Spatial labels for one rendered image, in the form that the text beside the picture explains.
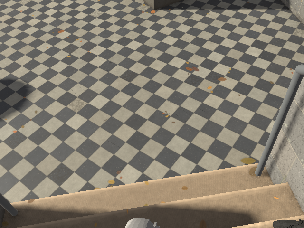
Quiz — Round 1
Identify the left robot thigh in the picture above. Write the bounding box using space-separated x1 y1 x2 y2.
125 218 161 228

